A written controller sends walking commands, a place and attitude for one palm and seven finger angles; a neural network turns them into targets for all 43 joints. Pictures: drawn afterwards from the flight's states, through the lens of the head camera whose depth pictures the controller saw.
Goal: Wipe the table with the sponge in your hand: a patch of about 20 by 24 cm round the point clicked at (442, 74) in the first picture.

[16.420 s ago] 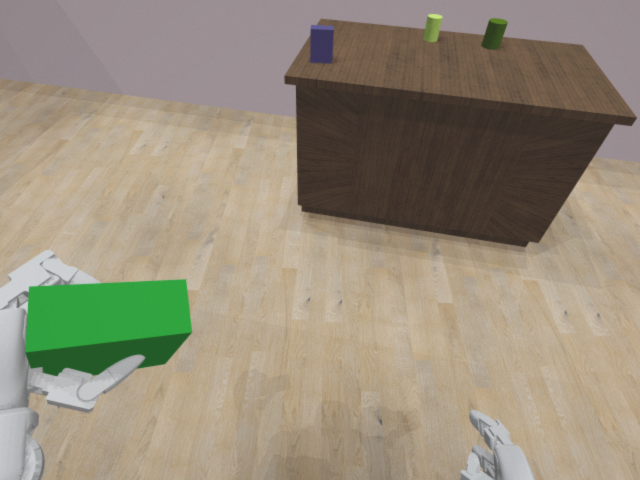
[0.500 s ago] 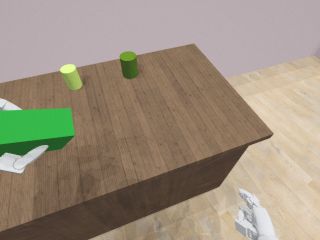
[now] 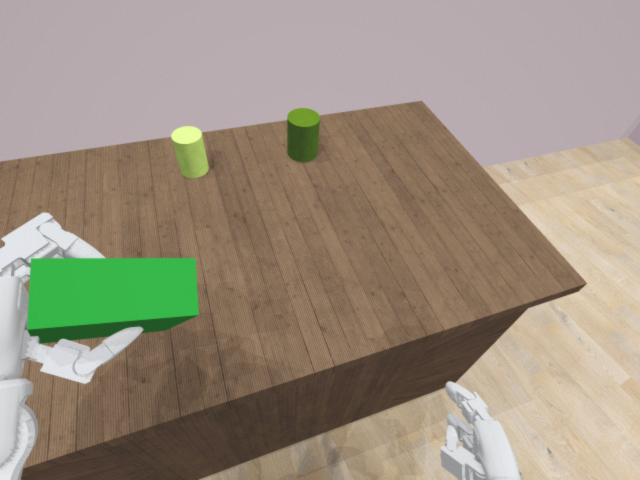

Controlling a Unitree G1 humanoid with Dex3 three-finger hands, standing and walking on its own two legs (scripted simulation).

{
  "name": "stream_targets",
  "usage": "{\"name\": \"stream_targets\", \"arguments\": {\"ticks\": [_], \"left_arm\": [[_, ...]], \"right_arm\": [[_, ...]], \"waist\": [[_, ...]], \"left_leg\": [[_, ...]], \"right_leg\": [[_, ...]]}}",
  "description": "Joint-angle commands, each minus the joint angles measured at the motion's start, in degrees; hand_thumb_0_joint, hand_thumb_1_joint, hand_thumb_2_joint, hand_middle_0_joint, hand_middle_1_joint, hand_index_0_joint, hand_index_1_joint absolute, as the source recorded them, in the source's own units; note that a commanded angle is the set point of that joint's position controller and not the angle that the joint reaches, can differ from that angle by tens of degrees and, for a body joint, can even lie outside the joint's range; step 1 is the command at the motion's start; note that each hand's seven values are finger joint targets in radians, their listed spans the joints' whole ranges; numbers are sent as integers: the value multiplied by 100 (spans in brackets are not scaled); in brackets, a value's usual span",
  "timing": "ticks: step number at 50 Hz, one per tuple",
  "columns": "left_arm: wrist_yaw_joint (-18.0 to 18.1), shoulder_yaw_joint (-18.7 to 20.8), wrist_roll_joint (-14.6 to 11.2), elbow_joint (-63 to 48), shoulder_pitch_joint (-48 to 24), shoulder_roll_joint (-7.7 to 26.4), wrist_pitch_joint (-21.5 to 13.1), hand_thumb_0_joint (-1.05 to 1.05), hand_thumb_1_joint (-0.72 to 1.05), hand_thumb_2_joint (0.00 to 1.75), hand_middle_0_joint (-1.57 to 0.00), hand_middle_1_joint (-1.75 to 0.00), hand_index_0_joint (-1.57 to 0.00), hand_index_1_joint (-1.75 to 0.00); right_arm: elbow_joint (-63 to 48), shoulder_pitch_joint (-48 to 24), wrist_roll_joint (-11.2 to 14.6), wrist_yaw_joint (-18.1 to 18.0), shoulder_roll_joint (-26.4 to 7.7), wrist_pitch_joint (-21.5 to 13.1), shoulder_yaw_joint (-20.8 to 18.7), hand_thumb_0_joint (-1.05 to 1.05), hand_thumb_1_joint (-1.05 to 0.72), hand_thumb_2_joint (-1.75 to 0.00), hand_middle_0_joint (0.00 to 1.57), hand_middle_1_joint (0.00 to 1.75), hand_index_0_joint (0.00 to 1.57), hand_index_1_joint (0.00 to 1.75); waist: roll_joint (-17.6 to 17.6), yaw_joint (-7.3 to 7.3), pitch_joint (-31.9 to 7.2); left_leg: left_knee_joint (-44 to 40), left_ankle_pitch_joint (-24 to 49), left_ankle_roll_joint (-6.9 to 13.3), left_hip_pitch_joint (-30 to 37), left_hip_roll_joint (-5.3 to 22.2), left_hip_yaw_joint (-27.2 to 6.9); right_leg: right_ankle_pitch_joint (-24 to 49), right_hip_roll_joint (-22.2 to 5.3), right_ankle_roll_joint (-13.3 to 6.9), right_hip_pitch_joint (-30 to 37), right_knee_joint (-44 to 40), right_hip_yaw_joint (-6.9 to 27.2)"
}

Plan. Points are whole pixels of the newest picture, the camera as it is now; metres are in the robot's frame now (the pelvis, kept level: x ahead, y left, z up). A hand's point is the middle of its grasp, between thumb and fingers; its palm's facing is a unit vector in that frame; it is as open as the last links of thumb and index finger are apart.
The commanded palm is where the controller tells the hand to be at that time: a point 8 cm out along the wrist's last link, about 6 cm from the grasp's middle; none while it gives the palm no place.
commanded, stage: come to a stop and stand still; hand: left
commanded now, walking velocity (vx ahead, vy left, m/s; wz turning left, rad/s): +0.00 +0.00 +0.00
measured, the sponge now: (135, 301) +0.24 +0.21 +0.14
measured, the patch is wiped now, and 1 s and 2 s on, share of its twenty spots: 0.00 0.00 0.00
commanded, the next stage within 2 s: look again from close up in 0.18 s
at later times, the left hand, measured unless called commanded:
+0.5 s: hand (95, 316) +0.22 +0.23 +0.15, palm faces +0.38 -0.84 -0.40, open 9.4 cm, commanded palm +0.16 +0.26 +0.17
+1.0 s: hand (137, 318) +0.22 +0.20 +0.15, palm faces +0.36 -0.85 -0.38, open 9.4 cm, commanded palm +0.16 +0.23 +0.17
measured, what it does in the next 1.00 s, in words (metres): shifts its weight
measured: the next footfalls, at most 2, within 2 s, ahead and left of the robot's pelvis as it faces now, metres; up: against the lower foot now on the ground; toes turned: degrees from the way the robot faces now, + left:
none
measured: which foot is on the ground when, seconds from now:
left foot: down 0.00-1.00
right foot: down 0.00-1.00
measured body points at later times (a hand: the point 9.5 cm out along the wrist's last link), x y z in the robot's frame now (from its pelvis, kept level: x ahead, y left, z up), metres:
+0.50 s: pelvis +0.00 -0.02 +0.00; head +0.03 +0.00 +0.45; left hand +0.19 +0.28 +0.17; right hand +0.19 -0.24 -0.07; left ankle +0.04 +0.04 -0.74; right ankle +0.01 -0.14 -0.74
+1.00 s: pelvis +0.00 -0.05 +0.00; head +0.02 -0.03 +0.45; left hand +0.19 +0.24 +0.18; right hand +0.18 -0.27 -0.07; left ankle +0.04 +0.04 -0.74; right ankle +0.01 -0.15 -0.74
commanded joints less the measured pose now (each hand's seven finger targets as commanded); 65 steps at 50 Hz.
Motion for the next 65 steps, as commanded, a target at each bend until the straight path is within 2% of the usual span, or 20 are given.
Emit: {"name": "stream_targets", "arguments": {"ticks": [1, 4, 5, 9, 12, 16, 19, 20, 24, 25, 29, 30, 34, 35, 39, 40, 46, 54, 59, 65], "left_arm": [[73, 689, -111, -1196, -327, 1024, -278, 0, 10, 130, -120, -160, -120, -160], [92, 893, -106, -1700, -437, 1278, -313, 0, 10, 130, -120, -160, -120, -160], [60, 704, -169, -1598, -334, 1069, -334, 0, 10, 130, -120, -160, -120, -160], [99, 819, -150, -1909, -128, 1212, -330, 0, 10, 130, -120, -160, -120, -160], [80, 688, -213, -1688, 66, 1053, -299, 0, 10, 130, -120, -160, -120, -160], [92, 698, -245, -1359, 148, 1013, -235, 0, 10, 130, -120, -160, -120, -160], [123, 771, -191, -1305, -13, 1095, -213, 0, 10, 130, -120, -160, -120, -160], [87, 587, -245, -1112, 44, 868, -221, 0, 10, 130, -120, -160, -120, -160], [123, 645, -205, -1378, -202, 1048, -217, 0, 10, 130, -120, -160, -120, -160], [98, 478, -239, -1237, -163, 873, -233, 0, 10, 130, -120, -160, -120, -160], [143, 696, -192, -1470, -199, 1137, -227, 0, 10, 130, -120, -160, -120, -160], [108, 519, -250, -1290, -105, 923, -238, 0, 10, 130, -120, -160, -120, -160], [133, 775, -232, -1250, 1, 1147, -201, 0, 10, 130, -120, -160, -120, -160], [88, 576, -292, -1050, 77, 909, -204, 0, 10, 130, -120, -160, -120, -160], [63, 758, -291, -1191, -70, 1130, -177, 0, 10, 130, -120, -160, -120, -160], [18, 513, -335, -1109, -118, 891, -182, 0, 10, 130, -120, -160, -120, -160], [6, 518, -317, -1238, -300, 985, -110, 0, 10, 130, -120, -160, -120, -160], [-31, 765, -370, -1571, -119, 1186, -45, 0, 10, 130, -120, -160, -120, -160], [-89, 809, -469, -1504, 124, 1170, 49, 0, 10, 130, -120, -160, -120, -160], [-112, 697, -543, -1394, 118, 1058, 150, 0, 10, 130, -120, -160, -120, -160]], "right_arm": [[-882, -342, 41, -104, -917, -189, -432, 0, -90, -90, 20, 30, 20, 30], [-903, -466, 33, -108, -917, -191, -395, 0, -90, -90, 20, 30, 20, 30], [-892, -416, -4, -116, -902, -172, -373, 0, -90, -90, 20, 30, 20, 30], [-898, -426, 29, -79, -922, -218, -418, 0, -90, -90, 20, 30, 20, 30], [-882, -306, 26, -72, -980, -174, -467, 0, -90, -90, 20, 30, 20, 30], [-880, -332, 88, -111, -996, -97, -491, 0, -90, -90, 20, 30, 20, 30], [-850, -464, 124, -159, -1008, -78, -473, 0, -90, -90, 20, 30, 20, 30], [-834, -413, 84, -168, -1009, -54, -451, 0, -90, -90, 20, 30, 20, 30], [-864, -528, 133, -210, -1011, -99, -467, 0, -90, -90, 20, 30, 20, 30], [-846, -489, 87, -212, -1012, -83, -437, 0, -90, -90, 20, 30, 20, 30], [-856, -554, 118, -227, -1009, -116, -452, 0, -90, -90, 20, 30, 20, 30], [-840, -514, 87, -225, -991, -93, -422, 0, -90, -90, 20, 30, 20, 30], [-848, -547, 111, -238, -996, -85, -442, 0, -90, -90, 20, 30, 20, 30], [-820, -493, 83, -239, -970, -56, -410, 0, -90, -90, 20, 30, 20, 30], [-847, -551, 112, -257, -963, -72, -438, 0, -90, -90, 20, 30, 20, 30], [-825, -491, 94, -255, -966, -52, -418, 0, -90, -90, 20, 30, 20, 30], [-921, -511, 111, -226, -935, -60, -461, 0, -90, -90, 20, 30, 20, 30], [-939, -508, 118, -189, -945, -34, -518, 0, -90, -90, 20, 30, 20, 30], [-981, -488, 135, -205, -948, 7, -545, 0, -90, -90, 20, 30, 20, 30], [-968, -468, 126, -233, -962, 87, -540, 0, -90, -90, 20, 30, 20, 30]], "waist": [[531, -55, -806], [841, -45, -985], [826, -55, -1029], [1020, -39, -1321], [1038, -72, -1249], [662, -96, -1026], [557, -107, -831], [431, -107, -843], [555, -115, -898], [478, -99, -912], [603, -100, -896], [485, -93, -881], [559, -97, -826], [418, -103, -837], [495, -114, -896], [513, -125, -886], [686, -113, -788], [772, -117, -998], [585, -130, -1048], [437, -155, -972]], "left_leg": [[-991, -101, -929, 463, 1422, -1444], [-856, 574, -1025, 783, 1318, -1241], [-828, 676, -984, 766, 1331, -1270], [-471, 1875, -1089, 1302, 1307, -1107], [-402, 1653, -1052, 1045, 1329, -1116], [-451, 711, -973, 602, 1211, -1162], [-490, 10, -810, 454, 1106, -1080], [-454, -68, -711, 389, 1070, -1099], [-375, 77, -638, 504, 1003, -1109], [-352, 2, -562, 471, 994, -1100], [-278, 0, -518, 481, 948, -1084], [-284, -56, -474, 451, 950, -1095], [-247, -113, -481, 419, 914, -1070], [-296, -84, -466, 430, 949, -1116], [-474, 4, -523, 580, 1098, -1143], [-545, -20, -522, 512, 1134, -1194], [-698, -618, -471, 356, 1328, -1283], [-201, 132, -457, 614, 1266, -1057], [69, 479, -432, 605, 1263, -1002], [335, -151, -383, 416, 1169, -844]], "right_leg": [[166, -49, -129, 127, -141, -97], [287, -13, -152, 123, -83, -179], [247, -15, -130, 176, -99, -200], [298, -35, -182, 79, -85, -232], [306, -102, -198, 211, -186, -190], [540, -151, -211, 392, -456, -83], [510, -177, -204, 239, -594, 76], [564, -187, -194, 273, -674, 89], [675, -231, -217, 225, -686, 254], [641, -235, -204, 226, -741, 234], [657, -259, -234, 162, -765, 352], [602, -258, -218, 164, -827, 295], [554, -273, -235, 87, -895, 396], [528, -239, -219, 91, -922, 299], [530, -105, -165, 45, -775, 205], [464, -70, -143, 75, -761, 110], [205, -42, -122, 64, -683, 126], [635, -58, -198, -53, -674, 184], [898, -86, -215, -64, -644, 225], [679, -159, -186, -232, -741, 392]]}}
